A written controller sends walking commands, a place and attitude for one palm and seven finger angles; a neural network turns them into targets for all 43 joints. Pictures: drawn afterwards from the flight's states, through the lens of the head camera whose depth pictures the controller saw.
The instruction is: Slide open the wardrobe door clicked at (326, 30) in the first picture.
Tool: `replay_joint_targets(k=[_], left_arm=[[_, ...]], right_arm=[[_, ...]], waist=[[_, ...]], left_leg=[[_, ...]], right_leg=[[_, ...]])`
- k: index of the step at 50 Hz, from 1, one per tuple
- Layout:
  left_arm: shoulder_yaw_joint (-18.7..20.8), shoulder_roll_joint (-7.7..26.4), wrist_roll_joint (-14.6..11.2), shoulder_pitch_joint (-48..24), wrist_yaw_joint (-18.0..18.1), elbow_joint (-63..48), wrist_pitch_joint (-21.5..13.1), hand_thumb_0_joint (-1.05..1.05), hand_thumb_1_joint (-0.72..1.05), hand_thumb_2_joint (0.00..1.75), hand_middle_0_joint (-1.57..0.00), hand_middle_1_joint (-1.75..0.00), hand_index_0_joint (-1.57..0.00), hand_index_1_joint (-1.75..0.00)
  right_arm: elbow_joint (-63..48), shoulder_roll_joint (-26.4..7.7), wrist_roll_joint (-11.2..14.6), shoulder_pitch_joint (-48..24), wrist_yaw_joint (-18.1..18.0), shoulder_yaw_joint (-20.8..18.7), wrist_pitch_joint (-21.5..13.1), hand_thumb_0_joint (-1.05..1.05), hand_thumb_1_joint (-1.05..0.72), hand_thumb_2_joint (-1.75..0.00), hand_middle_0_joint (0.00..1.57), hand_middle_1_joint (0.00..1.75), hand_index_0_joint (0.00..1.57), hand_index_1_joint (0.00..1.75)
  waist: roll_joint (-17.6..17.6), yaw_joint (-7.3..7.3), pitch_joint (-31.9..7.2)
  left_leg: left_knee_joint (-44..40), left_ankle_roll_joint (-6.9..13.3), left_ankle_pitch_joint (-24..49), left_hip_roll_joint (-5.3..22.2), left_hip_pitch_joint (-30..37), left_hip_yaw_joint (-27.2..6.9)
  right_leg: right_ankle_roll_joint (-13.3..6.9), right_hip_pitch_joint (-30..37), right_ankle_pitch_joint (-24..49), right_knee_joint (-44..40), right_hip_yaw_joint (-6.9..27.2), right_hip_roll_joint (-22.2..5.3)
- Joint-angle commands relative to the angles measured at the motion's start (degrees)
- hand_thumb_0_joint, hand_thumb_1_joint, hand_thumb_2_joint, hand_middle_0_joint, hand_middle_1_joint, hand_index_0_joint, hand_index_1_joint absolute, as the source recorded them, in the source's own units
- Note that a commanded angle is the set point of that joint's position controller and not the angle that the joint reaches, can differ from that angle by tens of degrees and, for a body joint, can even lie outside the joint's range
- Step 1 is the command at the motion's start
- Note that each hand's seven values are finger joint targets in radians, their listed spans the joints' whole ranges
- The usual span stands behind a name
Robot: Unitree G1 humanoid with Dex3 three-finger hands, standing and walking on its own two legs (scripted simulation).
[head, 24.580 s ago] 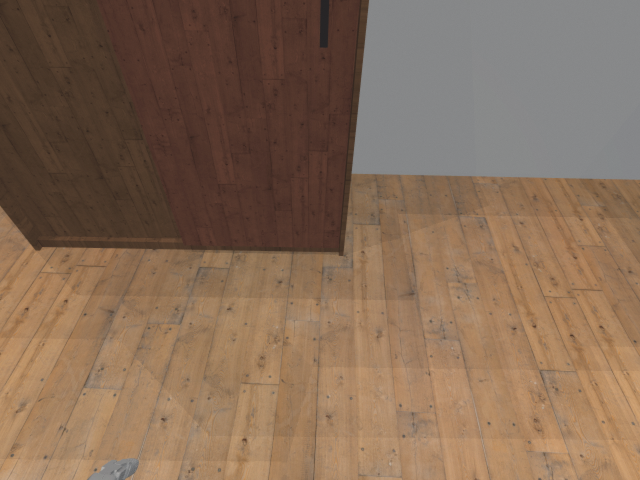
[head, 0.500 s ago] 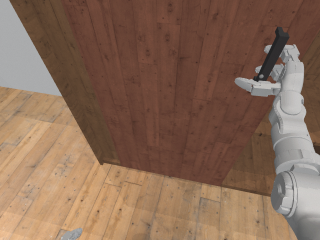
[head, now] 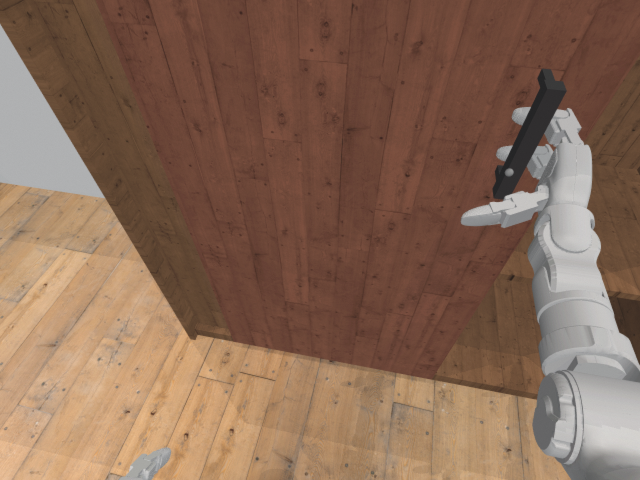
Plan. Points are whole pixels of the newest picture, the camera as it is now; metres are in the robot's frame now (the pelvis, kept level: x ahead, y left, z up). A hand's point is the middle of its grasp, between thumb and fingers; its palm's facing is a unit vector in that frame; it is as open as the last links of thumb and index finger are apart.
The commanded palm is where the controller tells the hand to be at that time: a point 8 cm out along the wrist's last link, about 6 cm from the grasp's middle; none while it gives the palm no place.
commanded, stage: slip the hand off the handle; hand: right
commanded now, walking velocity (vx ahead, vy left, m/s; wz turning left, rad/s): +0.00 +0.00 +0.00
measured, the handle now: (522, 138) +0.51 -0.19 +0.18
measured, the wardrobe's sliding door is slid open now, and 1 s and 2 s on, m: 0.46 0.46 0.46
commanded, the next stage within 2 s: draw the hand back to the body in 1.14 s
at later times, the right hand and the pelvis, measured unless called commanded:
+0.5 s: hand (590, 187) +0.44 -0.25 +0.17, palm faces +0.19 +0.98 -0.10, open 14.7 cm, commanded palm +0.40 -0.28 +0.16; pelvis +0.01 +0.00 +0.00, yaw -1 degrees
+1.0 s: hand (609, 250) +0.35 -0.25 +0.16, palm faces +0.19 +0.98 -0.09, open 14.7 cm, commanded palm +0.32 -0.28 +0.16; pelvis +0.01 -0.01 +0.00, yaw -2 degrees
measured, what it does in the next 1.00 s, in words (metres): stands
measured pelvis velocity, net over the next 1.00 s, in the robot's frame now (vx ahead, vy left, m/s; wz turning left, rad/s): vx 0.01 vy -0.01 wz -0.04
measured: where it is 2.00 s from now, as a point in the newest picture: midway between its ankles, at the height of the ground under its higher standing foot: outside the picture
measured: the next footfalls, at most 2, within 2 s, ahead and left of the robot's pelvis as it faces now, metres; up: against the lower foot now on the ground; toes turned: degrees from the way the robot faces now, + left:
none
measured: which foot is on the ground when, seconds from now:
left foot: down 0.00-1.00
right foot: down 0.00-1.00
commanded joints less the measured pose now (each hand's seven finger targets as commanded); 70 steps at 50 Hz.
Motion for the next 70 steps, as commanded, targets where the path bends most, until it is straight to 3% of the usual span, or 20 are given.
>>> replay_joint_targets(k=[1,6,10,13,17,22,24,26,32,37,40,45,49,52,56,60,63,64,65,70], left_arm=[[3.5,8.8,-0.6,2.8,1.1,-6.2,-1.3,0.0,0.9,0.9,-0.2,-0.3,-0.2,-0.3],[3.0,8.8,-1.1,1.6,1.9,-7.5,-0.1,0.0,0.9,0.9,-0.2,-0.3,-0.2,-0.3],[3.0,8.7,-1.3,1.1,2.2,-8.1,0.3,0.0,0.9,0.9,-0.2,-0.3,-0.2,-0.3],[3.1,8.8,-1.6,1.5,2.2,-8.2,0.5,0.0,0.9,0.9,-0.2,-0.3,-0.2,-0.3],[3.2,9.4,-2.2,1.8,2.8,-7.6,0.7,0.0,0.9,0.9,-0.2,-0.3,-0.2,-0.3],[3.3,9.9,-2.3,2.6,3.3,-7.0,0.6,0.0,0.9,0.9,-0.2,-0.3,-0.2,-0.3],[3.3,9.5,-2.2,2.2,3.0,-7.7,0.3,0.0,0.9,0.9,-0.2,-0.3,-0.2,-0.3],[3.5,9.5,-2.2,1.8,2.8,-8.6,0.0,0.0,0.9,0.9,-0.2,-0.3,-0.2,-0.3],[3.3,9.5,-2.2,-1.0,2.1,-11.1,0.2,0.0,0.9,0.9,-0.2,-0.3,-0.2,-0.3],[3.0,8.5,-2.1,-3.7,2.2,-12.4,-0.4,0.0,0.9,0.9,-0.2,-0.3,-0.2,-0.3],[2.6,7.9,-2.2,-5.0,2.6,-12.3,-1.2,0.0,0.9,0.9,-0.2,-0.3,-0.2,-0.3],[2.0,8.0,-2.8,-7.0,3.9,-11.3,-2.0,0.0,0.9,0.9,-0.2,-0.3,-0.2,-0.3],[1.4,7.6,-3.0,-8.6,4.5,-11.7,-2.4,0.0,0.9,0.9,-0.2,-0.3,-0.2,-0.3],[1.3,7.3,-2.5,-9.3,4.2,-12.5,-2.9,0.0,0.9,0.9,-0.2,-0.3,-0.2,-0.3],[1.1,7.1,-2.1,-10.2,3.8,-12.5,-3.2,0.0,0.9,0.9,-0.2,-0.3,-0.2,-0.3],[0.5,6.4,-2.2,-11.8,3.8,-12.8,-3.4,0.0,0.9,0.9,-0.2,-0.3,-0.2,-0.3],[0.4,6.5,-2.4,-12.2,4.3,-12.5,-3.3,0.0,0.9,0.9,-0.2,-0.3,-0.2,-0.3],[-0.2,8.0,-3.6,-13.6,5.3,-12.3,-3.6,0.0,0.9,0.9,-0.2,-0.3,-0.2,-0.3],[-0.6,7.6,-4.2,-14.6,6.2,-13.1,-3.9,0.0,0.9,0.9,-0.2,-0.3,-0.2,-0.3],[-0.9,6.4,-3.6,-14.5,6.2,-14.9,-5.8,0.0,0.9,0.9,-0.2,-0.3,-0.2,-0.3]], right_arm=[[-12.5,-16.8,0.2,-26.7,-1.2,-4.7,-2.5,0.0,0.55,-0.2,0.25,1.15,0.25,1.15],[-11.9,-19.8,1.6,-24.5,0.7,-7.1,-1.8,0.0,0.55,-0.2,0.25,1.15,0.25,1.15],[-14.9,-21.3,1.3,-24.4,2.8,-7.0,-2.8,0.0,0.55,-0.2,0.25,1.15,0.25,1.15],[-15.3,-21.0,2.4,-21.8,5.2,-6.9,-3.0,0.0,0.55,-0.2,0.25,1.15,0.25,1.15],[-14.9,-19.1,4.4,-24.5,9.4,-3.8,-2.5,0.0,0.55,-0.2,0.25,1.15,0.25,1.15],[-15.4,-21.0,6.2,-24.9,12.2,-5.1,-2.1,0.0,0.55,-0.2,0.25,1.15,0.25,1.15],[-16.6,-17.4,7.2,-20.2,12.6,-3.6,-1.9,0.0,0.55,-0.2,0.25,1.15,0.25,1.15],[-19.7,-15.9,8.1,-16.0,12.6,-3.3,-2.0,0.0,0.55,-0.2,0.25,1.15,0.25,1.15],[-28.5,-20.9,8.6,-2.9,10.4,-10.2,0.8,0.0,0.55,-0.2,0.25,1.15,0.25,1.15],[-41.0,-20.0,7.8,-1.5,8.5,-9.7,1.5,0.0,0.55,-0.2,0.25,1.15,0.25,1.15],[-45.2,-15.2,7.9,-1.0,8.7,-5.1,2.1,0.0,0.55,-0.2,0.25,1.15,0.25,1.15],[-42.4,-11.0,9.3,1.7,10.0,-1.3,6.7,0.0,0.55,-0.2,0.25,1.15,0.25,1.15],[-43.6,-9.3,9.5,2.6,10.0,0.1,9.5,0.0,0.55,-0.2,0.25,1.15,0.25,1.15],[-48.8,-10.3,9.3,5.8,8.9,-1.5,8.9,0.0,0.55,-0.2,0.25,1.15,0.25,1.15],[-51.3,-13.5,9.3,11.5,7.5,-5.7,7.4,0.0,0.55,-0.2,0.25,1.15,0.25,1.15],[-54.4,-11.9,8.8,10.9,7.2,-4.1,8.3,0.0,0.55,-0.2,0.25,1.15,0.25,1.15],[-53.5,-12.4,9.0,11.1,7.6,-4.2,9.6,0.0,0.55,-0.2,0.25,1.15,0.25,1.15],[-46.3,-11.8,15.2,10.7,12.9,-4.4,15.5,0.0,0.55,-0.2,0.25,1.15,0.25,1.15],[-50.3,-13.5,16.7,6.6,16.0,-4.6,18.3,0.0,0.55,-0.2,0.25,1.15,0.25,1.15],[-56.0,-14.3,16.6,13.6,18.1,-6.8,20.9,0.0,0.55,-0.2,0.25,1.15,0.25,1.15]], waist=[[-0.7,-1.3,-18.8],[2.6,-1.7,-17.4],[-1.3,-1.92,-19.0],[-2.7,-2.15,-19.9],[-1.8,0.17,-17.8],[-3.2,-0.01,-18.5],[-4.6,-1.2,-18.9],[-4.5,-1.93,-19.7],[-1.2,-5.86,-18.0],[-5.0,-5.81,-18.2],[-7.0,-4.43,-16.8],[-3.8,-3.07,-10.2],[-3.4,-3.8,-10.0],[-3.1,-5.45,-14.7],[-0.9,-6.87,-14.0],[-4.8,-6.36,-11.0],[-4.2,-5.75,-8.8],[-3.8,-5.35,-10.7],[-4.7,-5.73,-11.3],[-4.0,-7.42,-12.5]], left_leg=[[-3.1,0.0,15.5,-0.5,7.2,-3.6],[-3.4,-0.4,17.4,-0.2,9.7,-4.0],[-2.8,-0.3,18.9,-0.2,9.8,-4.2],[-2.6,0.0,20.1,-0.4,9.5,-4.1],[-3.6,-0.4,17.3,-0.6,6.7,-3.9],[-3.4,-0.1,15.9,-0.8,5.1,-3.3],[-3.0,0.2,15.7,-1.0,4.7,-2.9],[-2.4,0.4,16.5,-1.2,4.9,-2.3],[-1.8,0.2,18.9,-0.9,9.8,-2.5],[-2.1,0.2,17.7,-1.2,9.4,-2.6],[-2.7,0.2,14.1,-1.6,6.5,-1.9],[-4.8,0.1,7.3,-1.4,3.6,-1.3],[-5.2,0.3,5.8,-0.9,4.4,-1.1],[-4.2,0.5,9.0,-0.8,7.3,-1.1],[-4.2,0.4,10.5,-1.0,9.6,-1.1],[-4.7,0.4,10.0,-0.8,9.0,-1.4],[-6.0,0.2,7.6,-0.8,8.4,-1.8],[-6.9,0.7,8.6,-0.5,12.0,-2.2],[-7.6,0.5,9.0,-0.2,13.1,-2.3],[-7.0,0.2,13.0,-0.2,13.5,-1.6]], right_leg=[[-1.4,8.6,13.7,-2.1,4.7,0.9],[-1.6,6.3,12.8,-2.1,4.1,1.1],[-1.6,7.6,14.4,-1.7,3.9,1.3],[-1.6,9.0,16.0,-1.2,4.1,1.2],[-1.8,9.4,13.1,-1.1,4.6,1.0],[-1.6,10.6,13.8,-0.6,5.8,1.0],[-1.3,11.5,15.0,-0.6,6.1,0.9],[-1.3,12.8,18.2,-0.1,6.4,0.7],[-1.2,9.0,19.4,-1.6,5.6,0.4],[-1.0,11.8,20.4,-2.0,5.6,0.0],[-0.4,14.4,18.9,-2.3,6.6,-0.4],[-0.3,12.3,8.7,-4.0,7.8,-0.2],[-0.3,12.1,6.2,-4.6,8.4,0.4],[-0.2,13.9,11.2,-3.9,8.2,0.4],[-0.1,12.5,12.7,-3.9,7.4,0.4],[0.0,12.3,11.3,-4.5,6.8,0.8],[-0.4,11.4,8.4,-4.9,6.5,0.8],[-0.5,12.3,6.4,-6.0,6.7,1.2],[-0.8,13.0,6.4,-6.3,6.7,1.4],[-1.0,14.8,11.6,-5.9,7.1,1.5]])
